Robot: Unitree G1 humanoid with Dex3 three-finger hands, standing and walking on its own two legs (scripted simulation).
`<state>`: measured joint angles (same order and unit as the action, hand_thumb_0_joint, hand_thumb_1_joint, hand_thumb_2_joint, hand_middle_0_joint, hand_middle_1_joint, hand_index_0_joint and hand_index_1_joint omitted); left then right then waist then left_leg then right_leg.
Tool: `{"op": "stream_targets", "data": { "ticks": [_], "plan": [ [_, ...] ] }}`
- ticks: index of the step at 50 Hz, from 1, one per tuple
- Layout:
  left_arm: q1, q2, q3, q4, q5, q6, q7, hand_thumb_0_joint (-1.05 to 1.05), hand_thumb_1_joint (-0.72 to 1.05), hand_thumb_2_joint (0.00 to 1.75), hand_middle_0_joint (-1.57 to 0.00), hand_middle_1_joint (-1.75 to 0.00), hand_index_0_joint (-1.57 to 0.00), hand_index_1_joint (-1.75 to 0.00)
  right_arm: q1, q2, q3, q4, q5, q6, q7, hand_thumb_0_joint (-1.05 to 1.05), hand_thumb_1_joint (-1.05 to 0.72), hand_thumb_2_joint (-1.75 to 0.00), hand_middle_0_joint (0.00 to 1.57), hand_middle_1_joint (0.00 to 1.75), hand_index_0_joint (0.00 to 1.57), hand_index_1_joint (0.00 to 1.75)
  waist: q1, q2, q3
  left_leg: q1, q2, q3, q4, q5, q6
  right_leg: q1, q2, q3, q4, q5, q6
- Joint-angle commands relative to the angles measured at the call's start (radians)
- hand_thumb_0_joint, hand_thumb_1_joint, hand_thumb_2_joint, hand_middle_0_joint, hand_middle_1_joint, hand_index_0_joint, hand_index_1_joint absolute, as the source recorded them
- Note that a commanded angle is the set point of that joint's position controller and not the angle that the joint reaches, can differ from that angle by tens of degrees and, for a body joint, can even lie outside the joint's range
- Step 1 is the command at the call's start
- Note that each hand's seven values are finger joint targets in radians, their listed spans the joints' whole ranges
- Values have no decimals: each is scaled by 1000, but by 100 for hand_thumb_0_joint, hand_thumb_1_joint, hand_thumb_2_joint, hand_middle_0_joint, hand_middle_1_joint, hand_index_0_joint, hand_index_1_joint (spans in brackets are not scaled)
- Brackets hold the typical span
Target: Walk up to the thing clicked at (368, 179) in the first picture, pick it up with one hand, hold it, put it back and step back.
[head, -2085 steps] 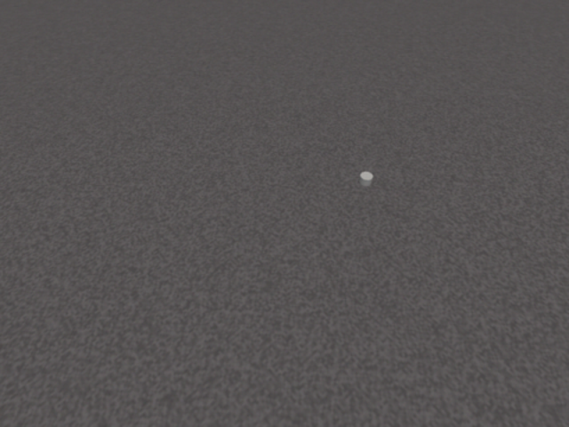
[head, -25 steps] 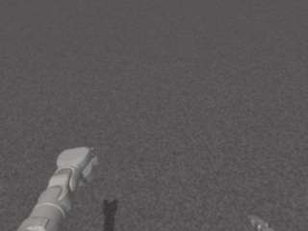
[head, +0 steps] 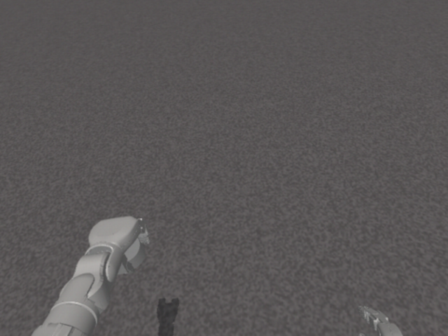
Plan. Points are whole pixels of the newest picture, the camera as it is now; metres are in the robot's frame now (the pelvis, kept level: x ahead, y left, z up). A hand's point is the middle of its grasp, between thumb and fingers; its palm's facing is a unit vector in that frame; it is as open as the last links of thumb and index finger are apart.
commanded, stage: hold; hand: left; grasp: from above
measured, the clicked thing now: (127, 251) +0.32 +0.23 -0.08
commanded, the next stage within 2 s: crouch in 1.12 s
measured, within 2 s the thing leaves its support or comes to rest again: neither
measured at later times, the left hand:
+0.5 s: hand (122, 262) +0.28 +0.21 -0.03, palm faces -0.44 -0.06 -0.90, open 8.0 cm
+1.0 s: hand (119, 266) +0.27 +0.22 -0.03, palm faces -0.44 -0.06 -0.89, open 8.0 cm
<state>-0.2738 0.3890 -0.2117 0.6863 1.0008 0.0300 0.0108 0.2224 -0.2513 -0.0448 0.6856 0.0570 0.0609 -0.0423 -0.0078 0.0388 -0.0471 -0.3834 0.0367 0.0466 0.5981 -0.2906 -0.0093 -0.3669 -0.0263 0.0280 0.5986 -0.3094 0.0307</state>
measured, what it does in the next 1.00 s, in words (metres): stands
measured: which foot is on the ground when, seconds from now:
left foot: down 0.00-1.00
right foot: down 0.00-1.00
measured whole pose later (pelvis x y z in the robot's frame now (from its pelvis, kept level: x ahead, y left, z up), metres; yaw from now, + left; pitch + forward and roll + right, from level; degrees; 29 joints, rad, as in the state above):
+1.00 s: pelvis -0.02 +0.00 +0.01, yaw +0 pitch +0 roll +0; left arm -0.23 0.39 -0.22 0.62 0.99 0.02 -0.03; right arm 0.18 -0.24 -0.02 0.67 0.07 0.08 -0.06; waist 0.01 0.04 0.00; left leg -0.27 0.03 0.05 0.48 -0.21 -0.01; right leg -0.26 -0.03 0.03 0.49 -0.24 0.03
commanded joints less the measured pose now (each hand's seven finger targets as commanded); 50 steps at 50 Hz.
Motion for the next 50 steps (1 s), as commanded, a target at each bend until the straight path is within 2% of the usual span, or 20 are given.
{"op": "stream_targets", "data": {
  "ticks": [1, 2, 5, 6, 15, 17, 19, 22, 24, 28, 29, 33, 36, 37, 41, 43, 45, 47, 49, 50],
  "plan": [
    [-317, 199, 89, -194, -1, 4, 27, 0, 57, 54, -79, -80, -88, -70, -44, -139, -46, -131, 2, -31, -7, 0, -89, -89, 20, 30, 20, 30, -5, -24, -264, 175, -44, -2, -72, 283, 21, 78, 59, -22, -82, 272, -30],
    [-324, 210, 96, -199, 1, 6, 27, 0, 58, 54, -81, -80, -90, -70, -53, -135, -44, -130, 2, -28, -7, 0, -90, -89, 20, 30, 20, 30, 9, -15, -257, 176, -43, -3, -78, 284, 20, 81, 58, -23, -86, 272, -30],
    [-305, 188, 85, -202, -7, 6, 21, 0, 59, 55, -80, -82, -89, -72, -57, -134, -40, -137, 4, -27, -7, 0, -90, -89, 20, 30, 20, 30, -2, -28, -238, 178, -44, -1, -91, 256, 22, 83, 57, -21, -101, 246, -29],
    [-305, 205, 98, -199, -7, 5, 20, 0, 60, 54, -81, -81, -90, -71, -63, -137, -41, -138, 4, -26, -9, 0, -90, -89, 20, 30, 20, 30, 10, -13, -235, 176, -43, -3, -98, 253, 19, 82, 58, -24, -103, 237, -32],
    [-292, 195, 88, -238, -9, -3, 8, 0, 58, 56, -80, -82, -89, -73, -85, -134, -37, -153, 8, -22, -12, 0, -90, -90, 20, 30, 20, 30, 10, -30, -222, 211, -44, 4, -123, 249, 23, 101, 54, -21, -132, 234, -30],
    [-295, 219, 111, -229, -4, -2, 9, 0, 59, 55, -80, -84, -89, -74, -87, -136, -37, -149, 7, -21, -14, 0, -90, -89, 20, 30, 20, 30, 15, -26, -226, 215, -44, 4, -128, 248, 22, 108, 55, -23, -136, 229, -31],
    [-312, 194, 81, -245, -7, -1, 6, 0, 59, 53, -80, -83, -89, -72, -96, -132, -33, -150, 6, -21, -13, 0, -90, -89, 20, 30, 20, 30, 7, -23, -214, 218, -43, 5, -135, 238, 23, 103, 53, -22, -143, 221, -29],
    [-266, 198, 96, -229, -9, 4, 1, 0, 58, 53, -79, -82, -88, -72, -104, -131, -30, -156, 9, -20, -14, 0, -90, -89, 20, 30, 20, 30, 17, -32, -192, 211, -46, 6, -148, 208, 24, 106, 52, -20, -158, 191, -30],
    [-293, 195, 80, -261, -14, -2, -11, 0, 59, 51, -78, -84, -89, -73, -114, -130, -30, -162, 9, -21, -15, 0, -90, -89, 20, 30, 20, 30, 13, -21, -187, 216, -42, 4, -158, 187, 22, 98, 54, -21, -163, 168, -32],
    [-261, 207, 103, -266, -16, -5, -17, 0, 60, 51, -79, -83, -90, -72, -127, -125, -25, -168, 11, -21, -18, 0, -90, -89, 20, 30, 20, 30, 27, -35, -179, 211, -48, 9, -161, 181, 26, 109, 49, -18, -177, 158, -29],
    [-268, 196, 89, -255, -13, -5, -20, 0, 60, 52, -80, -83, -90, -72, -126, -126, -24, -171, 9, -22, -18, 0, -90, -89, 20, 30, 20, 30, 10, -45, -171, 214, -48, 9, -162, 171, 27, 99, 49, -15, -180, 153, -28],
    [-279, 214, 107, -277, -11, -12, -12, 0, 63, 52, -81, -84, -92, -73, -128, -123, -23, -166, 10, -24, -21, 0, -90, -89, 20, 30, 20, 30, 20, -24, -185, 223, -48, 7, -170, 165, 25, 105, 48, -17, -180, 143, -31],
    [-301, 208, 99, -271, -3, -15, -5, 0, 61, 53, -82, -82, -92, -72, -124, -123, -23, -159, 9, -26, -22, 0, -90, -90, 20, 30, 20, 30, 8, -33, -197, 238, -47, 9, -165, 183, 27, 108, 49, -15, -178, 166, -28],
    [-294, 215, 109, -268, -9, -16, -2, 0, 63, 51, -82, -82, -93, -72, -125, -124, -24, -156, 8, -26, -22, 0, -90, -90, 20, 30, 20, 30, 17, -26, -201, 237, -47, 9, -165, 189, 26, 119, 48, -17, -179, 172, -28],
    [-306, 203, 93, -269, -7, -10, 1, 0, 63, 54, -83, -83, -93, -73, -127, -122, -22, -154, 11, -26, -23, 0, -90, -90, 20, 30, 20, 30, 18, -23, -200, 243, -47, 9, -170, 202, 23, 115, 49, -19, -181, 180, -30],
    [-244, 192, 89, -234, -8, -3, -4, 0, 63, 53, -84, -82, -94, -72, -133, -124, -25, -155, 13, -23, -23, 0, -90, -90, 20, 30, 20, 30, 26, -38, -183, 242, -46, 8, -177, 199, 23, 122, 50, -22, -186, 173, -32],
    [-263, 173, 65, -251, -15, -3, -11, 0, 64, 54, -84, -82, -94, -72, -132, -124, -24, -158, 12, -25, -21, 0, -90, -90, 20, 30, 20, 30, 15, -48, -178, 231, -43, 4, -179, 196, 22, 120, 52, -26, -185, 173, -33],
    [-262, 221, 111, -239, -9, -6, -7, 0, 62, 53, -85, -80, -94, -70, -131, -125, -23, -158, 13, -22, -21, 0, -90, -90, 20, 30, 20, 30, 29, -17, -162, 220, -44, 3, -188, 172, 20, 122, 52, -25, -189, 148, -37],
    [-276, 196, 87, -252, -8, -14, -10, 0, 62, 53, -83, -81, -93, -72, -132, -121, -23, -164, 12, -21, -20, 0, -90, -90, 20, 30, 20, 30, 18, -19, -161, 223, -43, 1, -191, 162, 20, 113, 52, -24, -190, 142, -38],
    [-272, 205, 95, -242, -3, -16, -9, 0, 63, 54, -84, -81, -93, -71, -131, -123, -23, -162, 12, -22, -20, 0, -90, -90, 20, 30, 20, 30, 19, -26, -164, 225, -42, -1, -189, 169, 19, 118, 53, -24, -188, 143, -38]
  ]
}}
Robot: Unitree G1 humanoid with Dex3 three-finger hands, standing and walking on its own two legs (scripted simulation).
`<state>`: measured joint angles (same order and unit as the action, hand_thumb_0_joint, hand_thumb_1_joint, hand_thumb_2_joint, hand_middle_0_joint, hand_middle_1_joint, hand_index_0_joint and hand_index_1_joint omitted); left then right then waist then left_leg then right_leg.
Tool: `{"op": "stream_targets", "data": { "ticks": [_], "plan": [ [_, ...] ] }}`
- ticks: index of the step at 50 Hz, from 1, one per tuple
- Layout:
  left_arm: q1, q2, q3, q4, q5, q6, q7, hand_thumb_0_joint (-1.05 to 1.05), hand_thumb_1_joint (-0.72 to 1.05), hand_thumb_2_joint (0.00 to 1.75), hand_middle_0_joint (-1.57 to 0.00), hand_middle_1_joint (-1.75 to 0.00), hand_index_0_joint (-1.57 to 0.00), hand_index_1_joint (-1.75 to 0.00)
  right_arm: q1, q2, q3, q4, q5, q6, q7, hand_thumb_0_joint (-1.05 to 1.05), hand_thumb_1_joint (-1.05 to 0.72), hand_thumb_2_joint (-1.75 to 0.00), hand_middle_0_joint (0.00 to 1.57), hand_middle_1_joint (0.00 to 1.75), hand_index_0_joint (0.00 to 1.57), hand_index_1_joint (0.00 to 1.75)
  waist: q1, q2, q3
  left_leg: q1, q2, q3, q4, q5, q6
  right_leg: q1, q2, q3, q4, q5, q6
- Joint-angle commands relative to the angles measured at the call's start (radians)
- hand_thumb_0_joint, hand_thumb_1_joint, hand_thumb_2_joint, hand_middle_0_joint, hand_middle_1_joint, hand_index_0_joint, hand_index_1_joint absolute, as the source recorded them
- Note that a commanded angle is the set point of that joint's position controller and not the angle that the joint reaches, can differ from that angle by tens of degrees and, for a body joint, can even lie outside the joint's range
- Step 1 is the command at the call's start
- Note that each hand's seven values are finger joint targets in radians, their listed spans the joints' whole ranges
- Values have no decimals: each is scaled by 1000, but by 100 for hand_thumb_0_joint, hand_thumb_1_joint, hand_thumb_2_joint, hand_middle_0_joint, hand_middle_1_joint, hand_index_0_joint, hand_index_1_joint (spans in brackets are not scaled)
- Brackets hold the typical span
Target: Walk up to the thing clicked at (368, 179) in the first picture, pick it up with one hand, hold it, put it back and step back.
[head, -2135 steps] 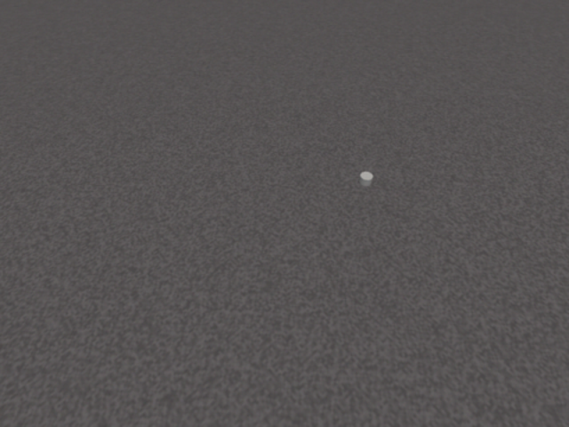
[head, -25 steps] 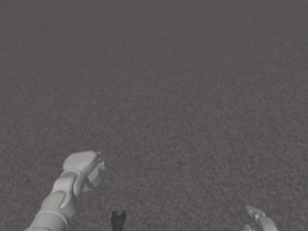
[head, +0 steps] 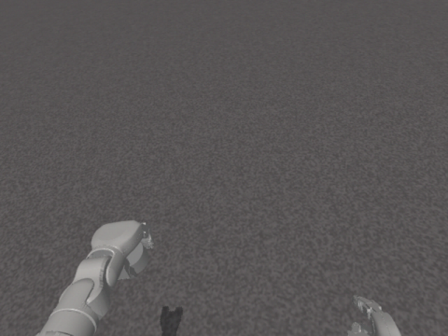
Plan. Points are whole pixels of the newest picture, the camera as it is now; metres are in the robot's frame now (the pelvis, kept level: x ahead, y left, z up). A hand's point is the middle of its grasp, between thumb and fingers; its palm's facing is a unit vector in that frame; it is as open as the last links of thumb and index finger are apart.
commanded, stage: hold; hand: left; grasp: from above
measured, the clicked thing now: (131, 256) +0.31 +0.23 -0.07
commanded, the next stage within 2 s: crouch in 0.12 s
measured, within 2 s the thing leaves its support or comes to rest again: neither
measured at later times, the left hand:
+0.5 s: hand (129, 264) +0.29 +0.23 -0.07, palm faces -0.46 -0.05 -0.88, open 8.0 cm
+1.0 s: hand (150, 273) +0.36 +0.25 -0.29, palm faces -0.41 +0.03 -0.91, open 7.9 cm
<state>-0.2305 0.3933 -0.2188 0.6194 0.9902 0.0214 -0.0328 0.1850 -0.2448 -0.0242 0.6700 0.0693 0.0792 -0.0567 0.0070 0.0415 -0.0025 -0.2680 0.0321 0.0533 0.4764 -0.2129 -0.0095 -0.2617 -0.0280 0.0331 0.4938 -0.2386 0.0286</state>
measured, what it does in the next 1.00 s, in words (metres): lowers itself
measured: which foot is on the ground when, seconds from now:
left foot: down 0.00-1.00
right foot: down 0.00-1.00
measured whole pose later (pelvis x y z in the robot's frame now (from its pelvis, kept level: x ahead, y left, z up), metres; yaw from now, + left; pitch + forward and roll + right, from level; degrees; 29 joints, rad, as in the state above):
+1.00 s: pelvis -0.04 +0.01 -0.17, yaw +0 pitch +28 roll -3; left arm -0.66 0.46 -0.06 1.20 1.18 -0.08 0.36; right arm 0.25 -0.26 -0.08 0.74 -0.04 0.01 -0.01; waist -0.13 0.03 -0.19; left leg -1.45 0.05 -0.03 1.49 -0.55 0.00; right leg -1.39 -0.01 0.00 1.46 -0.57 0.04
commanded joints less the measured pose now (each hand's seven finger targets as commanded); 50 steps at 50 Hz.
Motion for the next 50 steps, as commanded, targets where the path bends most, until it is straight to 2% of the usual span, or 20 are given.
{"op": "stream_targets", "data": {
  "ticks": [1, 4, 6, 9, 11, 12, 14, 17, 19, 24, 31, 33, 35, 37, 40, 43, 44, 46, 49, 50],
  "plan": [
    [-311, 209, 111, -193, 8, -11, 36, 0, 62, 56, -85, -80, -93, -71, -95, -128, -46, -147, 1, -40, -7, 0, -90, -90, 20, 30, 20, 30, 13, -16, -225, 120, -39, -5, -64, 106, 19, 21, 53, -28, -82, 83, -36],
    [-390, 205, 94, -240, 13, -17, 43, 0, 60, 56, -83, -80, -92, -71, -81, -130, -48, -137, -4, -42, -6, 0, -90, -90, 20, 30, 20, 30, -4, 2, -279, 158, -38, -4, -50, 162, 18, 26, 53, -27, -68, 142, -35],
    [-361, 221, 124, -195, 11, -11, 60, 0, 61, 56, -85, -79, -93, -70, -73, -135, -50, -127, -5, -41, -7, 0, -90, -90, 20, 30, 20, 30, 4, 1, -263, 152, -36, -6, -52, 168, 15, 25, 56, -32, -71, 145, -36],
    [-350, 183, 92, -175, 11, -3, 65, 0, 61, 56, -85, -80, -93, -71, -81, -129, -48, -128, -5, -42, -5, 0, -90, -90, 20, 30, 20, 30, -1, -26, -239, 138, -35, -6, -59, 137, 17, 21, 56, -36, -81, 118, -35],
    [-318, 203, 113, -142, 7, 4, 64, 0, 66, 48, -88, -81, -98, -70, -80, -133, -51, -125, -3, -41, -4, 0, -92, -91, 20, 30, 20, 30, 10, -18, -228, 126, -37, -4, -59, 146, 15, 25, 54, -34, -82, 124, -34],
    [-319, 182, 90, -170, 6, 2, 55, 0, 58, 52, -80, -78, -90, -69, -83, -131, -51, -133, -2, -41, -3, 0, -88, -89, 20, 30, 20, 30, 8, -24, -237, 131, -38, -3, -58, 154, 17, 29, 53, -33, -80, 133, -34],
    [-299, 167, 73, -162, 3, 0, 43, 0, 61, 57, -85, -82, -93, -73, -80, -131, -51, -135, -1, -40, -2, 0, -89, -90, 20, 30, 20, 30, 2, -48, -221, 120, -38, -6, -57, 145, 21, 25, 53, -35, -83, 129, -32],
    [-261, 182, 96, -127, 5, -14, 46, 0, 65, 59, -89, -80, -96, -73, -75, -130, -49, -137, -1, -34, -4, 0, -89, -90, 20, 30, 20, 30, 6, -62, -202, 103, -43, -3, -52, 145, 23, 20, 49, -31, -84, 129, -31],
    [-261, 176, 98, -113, 17, -30, 63, 0, 66, 58, -91, -79, -98, -71, -71, -128, -49, -138, -2, -30, -3, 0, -89, -90, 20, 30, 20, 30, -8, -75, -183, 91, -45, -4, -42, 134, 24, 0, 48, -32, -78, 120, -30],
    [-327, 172, 114, -6, 69, -73, 170, 0, 63, 58, -89, -77, -96, -70, -27, -136, -62, -100, -23, -22, 6, 0, -89, -90, 20, 30, 20, 30, -34, -53, -208, 33, -40, -12, 31, 137, 14, -92, 49, -36, -5, 123, -36],
    [-461, 140, 103, 202, 139, -93, 317, 0, 61, 57, -88, -76, -95, -69, 65, -155, -97, -36, -57, -32, 35, 0, -89, -89, 20, 30, 20, 30, -79, -37, -331, -166, -31, -26, 302, 119, 5, -350, 50, -42, 233, 108, -41],
    [-526, 182, 129, 240, 166, -101, 353, 0, 58, 56, -87, -72, -93, -66, 82, -158, -103, -35, -66, -37, 39, 0, -89, -90, 20, 30, 20, 30, -80, -17, -381, -267, -34, -22, 396, 89, 7, -430, 47, -35, 312, 89, -42],
    [-541, 166, 131, 325, 178, -100, 384, 0, 58, 51, -86, -73, -93, -66, 92, -163, -104, -36, -73, -45, 45, 0, -90, -90, 20, 30, 20, 30, -90, -21, -405, -385, -35, -25, 480, 50, 11, -507, 46, -38, 392, 57, -42],
    [-601, 192, 147, 359, 184, -105, 406, 0, 58, 50, -85, -72, -93, -64, 107, -170, -108, -35, -77, -55, 44, 0, -90, -90, 20, 30, 20, 30, -93, 4, -471, -449, -32, -33, 558, 35, 12, -593, 54, -47, 477, 31, -47],
    [-597, 210, 167, 446, 183, -98, 428, 0, 61, 49, -86, -74, -95, -66, 122, -175, -108, -29, -86, -68, 41, 0, -90, -90, 20, 30, 20, 30, -89, 1, -509, -610, -36, -38, 661, -22, 18, -695, 55, -57, 584, -19, -52],
    [-700, 247, 182, 438, 189, -101, 438, 0, 60, 57, -88, -75, -95, -68, 140, -181, -111, -26, -96, -80, 36, 0, -90, -90, 20, 30, 20, 30, -115, 47, -609, -701, -29, -51, 763, -76, 21, -825, 57, -66, 695, -68, -59],
    [-705, 269, 194, 422, 190, -99, 442, 0, 59, 57, -87, -77, -94, -70, 141, -184, -113, -29, -97, -82, 34, 0, -90, -90, 20, 30, 20, 30, -100, 67, -635, -729, -30, -53, 782, -112, 18, -854, 53, -68, 721, -99, -61],
    [-742, 256, 192, 440, 181, -92, 443, 0, 56, 59, -84, -78, -91, -71, 144, -186, -115, -20, -104, -90, 31, 0, -90, -90, 20, 30, 20, 30, -122, 76, -671, -767, -22, -69, 829, -146, 17, -931, 55, -76, 779, -129, -62],
    [-798, 343, 233, 427, 191, -93, 433, 0, 51, 58, -81, -78, -88, -71, 145, -194, -112, -14, -112, -98, 32, 0, -90, -90, 20, 30, 20, 30, -121, 110, -722, -825, -18, -94, 888, -186, 14, -1028, 50, -87, 867, -169, -65],
    [-788, 338, 233, 470, 192, -93, 425, 0, 49, 60, -80, -78, -87, -72, 150, -200, -111, -7, -116, -100, 34, 0, -90, -90, 20, 30, 20, 30, -139, 90, -696, -861, -14, -109, 903, -224, 13, -1072, 51, -93, 889, -202, -64]
  ]
}}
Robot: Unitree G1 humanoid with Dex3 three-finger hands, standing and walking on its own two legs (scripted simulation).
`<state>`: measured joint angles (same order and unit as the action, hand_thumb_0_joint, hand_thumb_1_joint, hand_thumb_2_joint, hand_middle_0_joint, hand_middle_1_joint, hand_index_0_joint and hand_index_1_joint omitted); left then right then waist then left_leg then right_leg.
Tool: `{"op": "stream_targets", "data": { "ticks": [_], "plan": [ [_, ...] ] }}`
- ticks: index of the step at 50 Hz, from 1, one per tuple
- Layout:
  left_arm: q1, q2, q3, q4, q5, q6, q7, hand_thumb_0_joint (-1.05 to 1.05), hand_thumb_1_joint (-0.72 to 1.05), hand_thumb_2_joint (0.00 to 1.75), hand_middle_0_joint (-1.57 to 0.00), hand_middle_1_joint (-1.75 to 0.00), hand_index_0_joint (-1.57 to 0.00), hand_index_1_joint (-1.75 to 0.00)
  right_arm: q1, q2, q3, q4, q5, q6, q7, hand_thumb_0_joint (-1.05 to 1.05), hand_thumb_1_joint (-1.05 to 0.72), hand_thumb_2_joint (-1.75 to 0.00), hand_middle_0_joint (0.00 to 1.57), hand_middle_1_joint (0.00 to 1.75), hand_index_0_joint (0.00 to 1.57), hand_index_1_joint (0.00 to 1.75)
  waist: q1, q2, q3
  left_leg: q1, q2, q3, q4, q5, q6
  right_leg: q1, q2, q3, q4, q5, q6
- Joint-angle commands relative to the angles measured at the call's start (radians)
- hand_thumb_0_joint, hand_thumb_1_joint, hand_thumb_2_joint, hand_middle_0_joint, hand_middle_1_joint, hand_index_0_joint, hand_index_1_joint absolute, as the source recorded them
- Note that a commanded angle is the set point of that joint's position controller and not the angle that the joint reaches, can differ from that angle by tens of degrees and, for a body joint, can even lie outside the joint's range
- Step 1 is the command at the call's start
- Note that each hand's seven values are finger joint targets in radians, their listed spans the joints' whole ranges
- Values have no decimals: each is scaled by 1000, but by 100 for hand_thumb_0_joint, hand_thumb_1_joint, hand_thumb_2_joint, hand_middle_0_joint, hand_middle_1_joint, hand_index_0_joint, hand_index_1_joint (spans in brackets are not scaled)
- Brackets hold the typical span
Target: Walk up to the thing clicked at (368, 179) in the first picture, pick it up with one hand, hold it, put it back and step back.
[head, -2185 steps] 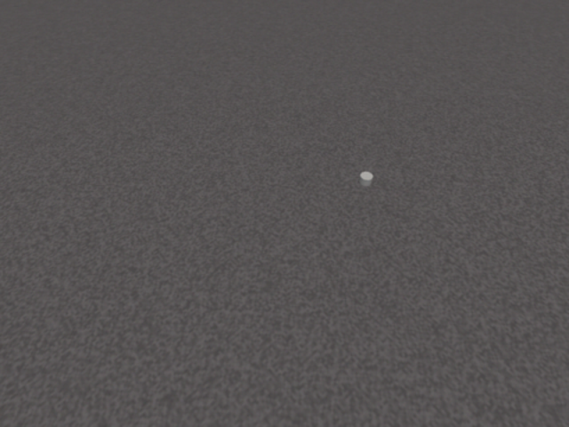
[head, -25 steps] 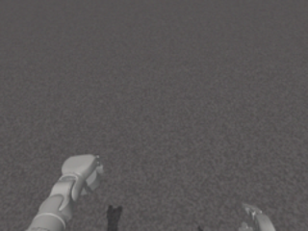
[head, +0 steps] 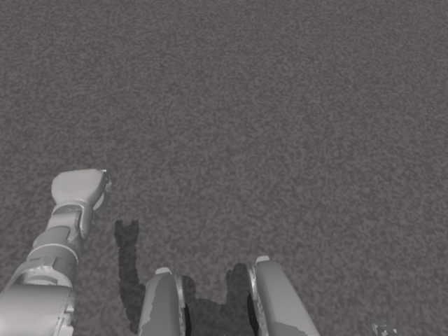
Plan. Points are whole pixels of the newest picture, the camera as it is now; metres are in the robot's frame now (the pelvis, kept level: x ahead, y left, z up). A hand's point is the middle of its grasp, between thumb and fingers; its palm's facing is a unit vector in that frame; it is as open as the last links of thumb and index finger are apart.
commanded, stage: crouch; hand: left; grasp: from above
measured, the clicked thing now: (90, 200) +0.42 +0.25 -0.15
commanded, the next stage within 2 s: lower in 1.26 s
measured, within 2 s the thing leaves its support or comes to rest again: neither
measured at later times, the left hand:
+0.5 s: hand (111, 214) +0.44 +0.26 -0.32, palm faces -0.43 -0.01 -0.90, open 7.9 cm
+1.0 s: hand (118, 215) +0.46 +0.27 -0.40, palm faces -0.45 -0.02 -0.89, open 7.9 cm
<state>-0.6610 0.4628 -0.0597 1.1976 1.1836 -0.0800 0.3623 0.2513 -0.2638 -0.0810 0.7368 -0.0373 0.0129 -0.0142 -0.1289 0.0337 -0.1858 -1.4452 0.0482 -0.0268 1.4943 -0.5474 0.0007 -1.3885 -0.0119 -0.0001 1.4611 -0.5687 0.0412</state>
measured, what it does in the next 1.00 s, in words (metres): lowers itself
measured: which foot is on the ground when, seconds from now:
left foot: down 0.00-1.00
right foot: down 0.00-1.00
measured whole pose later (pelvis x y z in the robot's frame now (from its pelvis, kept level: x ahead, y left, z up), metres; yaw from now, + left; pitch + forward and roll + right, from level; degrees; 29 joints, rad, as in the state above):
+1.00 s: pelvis -0.03 +0.00 -0.24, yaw -6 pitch +34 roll -8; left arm -1.00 0.81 0.12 1.45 1.30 -0.24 0.34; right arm 0.17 -0.26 0.05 0.75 -0.14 -0.04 0.13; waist -0.25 -0.02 -0.04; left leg -2.27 0.04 -0.15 2.32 -0.65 -0.01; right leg -2.17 0.03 -0.05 2.25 -0.69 0.05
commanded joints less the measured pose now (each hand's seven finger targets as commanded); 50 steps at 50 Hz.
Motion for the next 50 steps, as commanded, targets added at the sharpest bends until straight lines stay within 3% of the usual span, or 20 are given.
{"op": "stream_targets", "data": {
  "ticks": [1, 3, 7, 9, 13, 16, 17, 21, 22, 24, 27, 29, 30, 31, 32, 33, 36, 38, 41, 50],
  "plan": [
    [-356, 263, 77, -89, -4, 7, 26, 0, 49, 59, -79, -78, -86, -71, 83, -178, -50, -72, -13, -38, -6, 0, -90, -90, 20, 30, 20, 30, -6, 99, -506, 278, -31, -33, -92, 97, 6, 18, 33, -61, -50, 117, -78],
    [-427, 299, 92, -122, -7, -4, 19, 0, 50, 58, -80, -77, -87, -70, 90, -185, -50, -66, -19, -46, 0, 0, -90, -90, 20, 30, 20, 30, -14, 122, -568, 254, -32, -41, -42, 77, 6, -34, 32, -64, 1, 101, -80],
    [-407, 304, 95, -34, -5, -28, 6, 0, 53, 55, -82, -75, -89, -68, 93, -183, -37, -60, -25, -60, 14, 0, -90, -90, 20, 30, 20, 30, -38, 97, -519, 130, -35, -56, 36, -32, 10, -158, 29, -75, 72, 15, -81],
    [-493, 373, 128, -97, 0, -51, 8, 0, 54, 53, -82, -74, -90, -67, 101, -186, -32, -55, -31, -69, 21, 0, -90, -90, 20, 30, 20, 30, -40, 123, -595, 108, -38, -51, 92, -29, 14, -183, 30, -74, 114, 19, -80],
    [-521, 386, 137, -73, 25, -76, 22, 0, 57, 57, -86, -75, -93, -68, 113, -196, -14, -36, -46, -80, 38, 0, -90, -90, 20, 30, 20, 30, -58, 179, -638, 81, -36, -53, 180, 24, 9, -267, 26, -88, 210, 56, -80],
    [-575, 451, 164, -93, 36, -90, 31, 0, 55, 56, -86, -72, -92, -66, 122, -204, -11, -23, -52, -84, 50, 0, -90, -90, 20, 30, 20, 30, -52, 221, -675, 78, -33, -47, 241, 72, 9, -310, 30, -92, 261, 86, -82],
    [-526, 418, 152, -31, 44, -85, 29, 0, 55, 56, -85, -72, -92, -65, 125, -203, -7, -21, -56, -85, 58, 0, -90, -90, 20, 30, 20, 30, -60, 226, -656, 78, -32, -49, 262, 107, 8, -329, 26, -94, 281, 107, -81],
    [-629, 500, 192, -98, 48, -95, 38, 0, 56, 54, -85, -75, -93, -67, 136, -205, -6, -8, -68, -83, 73, 0, -91, -90, 20, 30, 20, 30, -60, 244, -686, 19, -30, -21, 342, 105, 16, -333, 36, -97, 316, 123, -78],
    [-556, 461, 173, 8, 56, -83, 32, 0, 56, 58, -85, -76, -93, -69, 133, -208, 1, -15, -69, -84, 80, 0, -91, -90, 20, 30, 20, 30, -70, 236, -654, 5, -31, -24, 348, 107, 13, -340, 30, -100, 331, 123, -76],
    [-606, 459, 172, -39, 50, -91, 23, 0, 60, 60, -88, -78, -95, -70, 138, -213, -2, -9, -76, -82, 89, 0, -91, -90, 20, 30, 20, 30, -81, 254, -651, -6, -26, -31, 371, 112, 13, -370, 32, -106, 362, 126, -76],
    [-617, 539, 205, -51, 59, -100, 13, 0, 60, 57, -87, -77, -95, -69, 147, -221, -2, -3, -76, -74, 99, 0, -91, -90, 20, 30, 20, 30, -68, 251, -672, -52, -26, -21, 416, 133, 16, -344, 41, -110, 395, 153, -74],
    [-564, 480, 174, 30, 52, -94, 2, 0, 61, 59, -88, -77, -95, -70, 129, -217, 3, -13, -78, -71, 110, 0, -91, -90, 20, 30, 20, 30, -79, 227, -617, -99, -26, -21, 434, 103, 18, -377, 44, -112, 408, 130, -73],
    [-632, 522, 192, -39, 55, -106, 0, 0, 61, 59, -87, -79, -95, -71, 134, -220, -1, -4, -79, -67, 111, 0, -91, -90, 20, 30, 20, 30, -83, 241, -636, -110, -25, -18, 445, 96, 19, -380, 48, -113, 418, 129, -74],
    [-607, 543, 200, 25, 69, -105, -2, 0, 60, 57, -87, -77, -95, -69, 135, -227, 3, -6, -79, -64, 112, 0, -91, -90, 20, 30, 20, 30, -79, 240, -611, -131, -26, -19, 451, 78, 17, -391, 46, -114, 428, 113, -74],
    [-583, 525, 193, 44, 65, -103, -4, 0, 61, 54, -86, -77, -95, -68, 125, -222, 7, -14, -80, -62, 115, 0, -91, -90, 20, 30, 20, 30, -76, 242, -598, -136, -27, -18, 457, 73, 18, -399, 46, -115, 433, 107, -74],
    [-649, 567, 213, -35, 64, -118, -2, 0, 59, 56, -85, -77, -93, -68, 133, -227, 3, -2, -83, -60, 118, 0, -91, -90, 20, 30, 20, 30, -79, 256, -620, -147, -24, -17, 473, 83, 17, -394, 51, -118, 449, 121, -75],
    [-625, 535, 188, 32, 65, -125, -6, 0, 59, 55, -84, -78, -92, -70, 128, -224, 15, -2, -87, -58, 125, 0, -91, -90, 20, 30, 20, 30, -97, 218, -577, -215, -27, -7, 516, 65, 26, -399, 56, -117, 460, 117, -69],
    [-654, 593, 212, 23, 72, -136, -4, 0, 57, 55, -83, -78, -92, -69, 131, -232, 21, 1, -89, -56, 128, 0, -91, -90, 20, 30, 20, 30, -93, 226, -589, -223, -25, -7, 540, 82, 26, -398, 58, -119, 479, 131, -67],
    [-634, 579, 202, 81, 87, -140, 0, 0, 56, 53, -83, -77, -91, -68, 122, -242, 32, -6, -95, -51, 133, 0, -91, -90, 20, 30, 20, 30, -93, 248, -579, -216, -24, -23, 543, 54, 18, -447, 61, -136, 513, 97, -73],
    [-693, 635, 209, 119, 100, -158, 25, 0, 54, 53, -82, -76, -89, -68, 110, -253, 64, -4, -107, -52, 136, 0, -91, -90, 20, 30, 20, 30, -121, 289, -524, -285, -23, -32, 599, 6, 18, -524, 65, -157, 575, 67, -75]
  ]
}}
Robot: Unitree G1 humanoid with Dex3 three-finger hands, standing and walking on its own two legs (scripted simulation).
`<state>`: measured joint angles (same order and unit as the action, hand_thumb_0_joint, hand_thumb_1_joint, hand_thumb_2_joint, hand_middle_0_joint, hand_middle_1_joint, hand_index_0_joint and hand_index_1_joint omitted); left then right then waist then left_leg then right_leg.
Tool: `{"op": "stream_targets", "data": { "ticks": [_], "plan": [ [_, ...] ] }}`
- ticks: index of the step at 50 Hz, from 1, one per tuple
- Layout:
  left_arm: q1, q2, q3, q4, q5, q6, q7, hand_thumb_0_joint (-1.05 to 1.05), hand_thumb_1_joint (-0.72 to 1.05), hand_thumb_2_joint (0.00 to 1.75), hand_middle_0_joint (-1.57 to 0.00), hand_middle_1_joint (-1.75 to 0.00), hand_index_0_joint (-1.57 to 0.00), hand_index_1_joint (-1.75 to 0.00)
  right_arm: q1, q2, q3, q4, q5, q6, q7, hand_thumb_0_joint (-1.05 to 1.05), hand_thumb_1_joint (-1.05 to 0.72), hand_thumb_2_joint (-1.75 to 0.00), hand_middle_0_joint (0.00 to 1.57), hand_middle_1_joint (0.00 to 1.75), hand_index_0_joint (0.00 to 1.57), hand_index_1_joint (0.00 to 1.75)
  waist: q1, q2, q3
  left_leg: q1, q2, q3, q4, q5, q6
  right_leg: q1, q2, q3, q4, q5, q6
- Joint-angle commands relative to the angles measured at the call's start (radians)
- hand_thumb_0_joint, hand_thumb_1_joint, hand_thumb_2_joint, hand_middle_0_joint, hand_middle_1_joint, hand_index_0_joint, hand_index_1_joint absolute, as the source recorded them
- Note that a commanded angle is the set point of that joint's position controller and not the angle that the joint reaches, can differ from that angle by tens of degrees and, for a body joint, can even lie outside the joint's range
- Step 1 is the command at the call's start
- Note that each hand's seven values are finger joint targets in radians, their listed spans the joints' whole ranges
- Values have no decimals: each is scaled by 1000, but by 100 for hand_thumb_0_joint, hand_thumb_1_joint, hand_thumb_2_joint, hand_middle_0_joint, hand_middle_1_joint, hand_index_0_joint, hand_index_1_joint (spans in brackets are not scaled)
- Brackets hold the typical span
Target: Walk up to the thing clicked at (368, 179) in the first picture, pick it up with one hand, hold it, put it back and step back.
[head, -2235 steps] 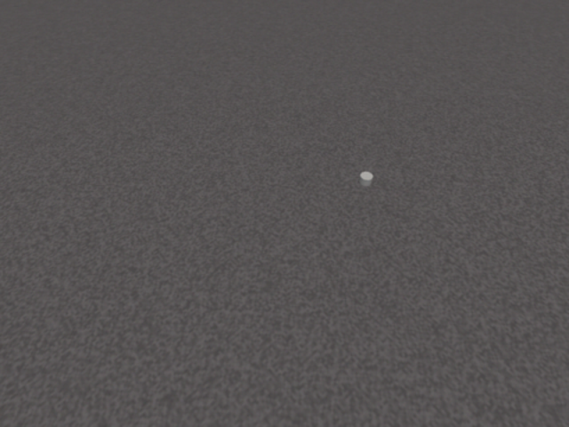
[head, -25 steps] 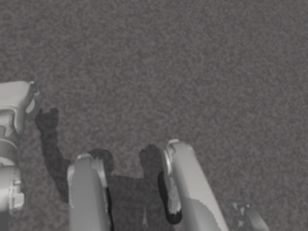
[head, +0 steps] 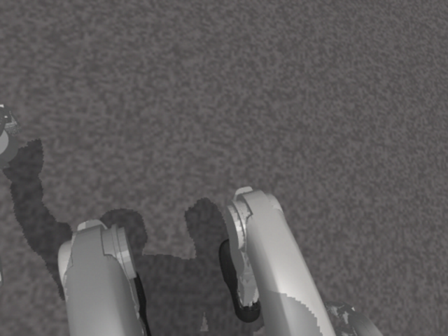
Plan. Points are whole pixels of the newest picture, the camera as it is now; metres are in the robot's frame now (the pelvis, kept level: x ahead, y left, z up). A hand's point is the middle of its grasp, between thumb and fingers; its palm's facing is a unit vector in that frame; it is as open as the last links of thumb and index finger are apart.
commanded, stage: crouch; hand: left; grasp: from above
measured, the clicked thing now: out of the picture +0.48 +0.33 -0.19
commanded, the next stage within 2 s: lower in 0.26 s
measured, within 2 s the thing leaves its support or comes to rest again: rests again in 1.92 s
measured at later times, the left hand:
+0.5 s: hand out of the picture +0.48 +0.33 -0.20, palm faces -0.46 -0.07 -0.88, open 7.9 cm
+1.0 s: hand (15, 155) +0.48 +0.32 -0.26, palm faces -0.45 -0.09 -0.89, open 7.8 cm
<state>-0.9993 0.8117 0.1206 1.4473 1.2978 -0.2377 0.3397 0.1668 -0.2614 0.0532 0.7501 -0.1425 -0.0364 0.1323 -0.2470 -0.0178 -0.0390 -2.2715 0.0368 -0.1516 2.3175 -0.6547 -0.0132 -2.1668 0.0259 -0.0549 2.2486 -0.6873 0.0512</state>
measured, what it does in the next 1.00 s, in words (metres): stands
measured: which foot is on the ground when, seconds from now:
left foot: down 0.00-1.00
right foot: down 0.00-1.00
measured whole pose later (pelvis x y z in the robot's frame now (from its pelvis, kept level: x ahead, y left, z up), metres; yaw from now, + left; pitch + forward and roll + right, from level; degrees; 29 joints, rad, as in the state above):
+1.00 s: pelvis +0.01 +0.00 -0.05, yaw -4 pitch +30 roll -12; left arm -1.04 0.99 0.16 1.58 1.33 -0.26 0.46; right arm 0.11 -0.29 0.19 0.70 -0.21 -0.08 0.16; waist -0.32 -0.10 0.10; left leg -2.37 0.03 -0.24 2.51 -0.69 -0.02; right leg -2.24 0.06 -0.11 2.38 -0.70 0.06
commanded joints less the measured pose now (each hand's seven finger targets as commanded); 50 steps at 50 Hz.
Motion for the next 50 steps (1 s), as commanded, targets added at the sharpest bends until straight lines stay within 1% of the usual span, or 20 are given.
{"op": "stream_targets", "data": {
  "ticks": [1, 5, 10, 12, 15, 16, 19, 22, 25, 27, 29, 30, 32, 34, 38, 41, 42, 44, 45, 50],
  "plan": [
    [-344, 288, 28, -117, -13, -1, 47, 0, 52, 53, -81, -75, -88, -67, 202, -258, -64, -15, -4, -3, -11, 0, -91, -90, 20, 30, 20, 30, -7, 323, -668, 530, -13, 94, -213, 123, 34, 266, 28, -103, -212, 198, -82],
    [-364, 320, 37, -121, -12, 1, 54, 0, 53, 51, -81, -74, -88, -66, 189, -267, -52, -17, -7, -1, -13, 0, -91, -90, 20, 30, 20, 30, -2, 351, -667, 511, -14, 93, -200, 94, 32, 243, 28, -109, -191, 171, -82],
    [-356, 322, 22, -99, -10, 5, 53, 0, 52, 54, -82, -73, -89, -66, 185, -268, -40, -19, -8, 1, -12, 0, -91, -90, 20, 30, 20, 30, -13, 347, -671, 506, -13, 87, -172, 118, 33, 239, 36, -117, -170, 198, -82],
    [-355, 336, 38, -114, -17, 4, 56, 0, 55, 53, -84, -75, -91, -67, 191, -271, -34, -19, -13, -1, -10, 0, -91, -90, 20, 30, 20, 30, -11, 349, -661, 485, -14, 88, -164, 132, 32, 255, 33, -119, -160, 210, -79],
    [-351, 332, 35, -115, -17, 8, 52, 0, 58, 54, -87, -73, -93, -66, 191, -279, -32, -25, -15, 1, -11, 0, -91, -90, 20, 30, 20, 30, -24, 370, -655, 534, -10, 74, -161, 157, 27, 219, 30, -127, -143, 229, -81],
    [-362, 331, 24, -126, -15, 5, 49, 0, 56, 54, -86, -72, -92, -66, 190, -275, -29, -22, -14, 2, -9, 0, -91, -90, 20, 30, 20, 30, -26, 374, -663, 513, -10, 80, -151, 154, 29, 234, 36, -125, -146, 233, -80],
    [-335, 343, 37, -122, -22, 7, 50, 0, 55, 52, -86, -72, -92, -65, 197, -274, -22, -23, -18, 1, -6, 0, -91, -90, 20, 30, 20, 30, -24, 345, -645, 478, -11, 88, -130, 166, 35, 265, 35, -123, -152, 249, -73],
    [-328, 338, 23, -93, -27, 3, 45, 0, 55, 51, -86, -72, -93, -65, 182, -280, -17, -24, -16, 2, -4, 0, -91, -90, 20, 30, 20, 30, -29, 345, -624, 477, -9, 77, -126, 150, 33, 235, 40, -128, -141, 228, -77],
    [-324, 358, 36, -75, -21, -8, 55, 0, 58, 51, -88, -71, -95, -64, 178, -291, -7, -34, -24, 0, -4, 0, -91, -90, 20, 30, 20, 30, -37, 331, -585, 454, -12, 71, -110, 142, 31, 220, 38, -139, -132, 215, -80],
    [-334, 369, 34, -81, -13, -20, 59, 0, 61, 49, -91, -69, -97, -62, 178, -291, 1, -35, -28, 0, -1, 0, -91, -90, 20, 30, 20, 30, -43, 354, -597, 461, -9, 67, -105, 154, 30, 228, 42, -141, -121, 229, -77],
    [-326, 392, 57, -89, -7, -28, 70, 0, 62, 50, -91, -70, -98, -63, 194, -294, 3, -32, -33, -2, 2, 0, -91, -90, 20, 30, 20, 30, -42, 357, -626, 477, -9, 69, -90, 199, 30, 268, 43, -143, -114, 274, -72],
    [-319, 395, 59, -87, -11, -32, 77, 0, 63, 50, -92, -70, -98, -63, 179, -298, 5, -37, -33, -2, 3, 0, -91, -90, 20, 30, 20, 30, -34, 370, -625, 481, -8, 65, -97, 191, 27, 254, 43, -146, -107, 260, -76],
    [-315, 400, 68, -75, -5, -33, 88, 0, 66, 52, -94, -71, -101, -64, 176, -309, 8, -39, -41, -4, 5, 0, -91, -90, 20, 30, 20, 30, -43, 380, -607, 492, -7, 62, -84, 192, 24, 235, 44, -153, -107, 254, -79],
    [-335, 406, 66, -83, 0, -38, 98, 0, 69, 51, -96, -70, -103, -63, 172, -314, 10, -43, -46, -6, 6, 0, -91, -90, 20, 30, 20, 30, -59, 387, -604, 487, -4, 55, -78, 187, 23, 222, 47, -160, -100, 252, -81],
    [-313, 414, 64, -56, 14, -36, 116, 0, 72, 52, -99, -69, -105, -62, 161, -317, 21, -46, -53, -13, 6, 0, -91, -90, 20, 30, 20, 30, -53, 422, -582, 511, -2, 49, -83, 167, 19, 194, 48, -169, -86, 229, -82],
    [-334, 435, 71, -65, 13, -35, 131, 0, 72, 57, -99, -67, -105, -62, 167, -319, 28, -42, -60, -20, 9, 0, -90, -90, 20, 30, 20, 30, -68, 415, -594, 485, 0, 51, -62, 187, 23, 230, 51, -169, -85, 264, -76],
    [-312, 419, 64, -26, 11, -31, 138, 0, 72, 57, -99, -67, -104, -61, 162, -324, 32, -39, -59, -21, 9, 0, -90, -90, 20, 30, 20, 30, -66, 403, -569, 472, -2, 51, -62, 180, 22, 219, 51, -169, -86, 253, -79],
    [-331, 448, 74, -32, 11, -32, 148, 0, 73, 57, -100, -66, -105, -61, 163, -330, 40, -41, -64, -29, 10, 0, -90, -90, 20, 30, 20, 30, -76, 402, -565, 466, 2, 47, -47, 191, 24, 224, 55, -174, -84, 265, -77],
    [-309, 427, 65, -2, 11, -28, 150, 0, 74, 55, -101, -65, -106, -60, 165, -333, 42, -43, -67, -32, 9, 0, -90, -90, 20, 30, 20, 30, -80, 385, -550, 461, 0, 46, -41, 191, 24, 217, 56, -177, -84, 263, -78],
    [-316, 455, 66, 13, 4, -20, 171, 0, 76, 53, -101, -65, -107, -59, 148, -335, 62, -45, -76, -46, 17, 0, -90, -89, 20, 30, 20, 30, -88, 413, -555, 466, 6, 36, -44, 200, 22, 236, 61, -184, -71, 282, -74]
  ]
}}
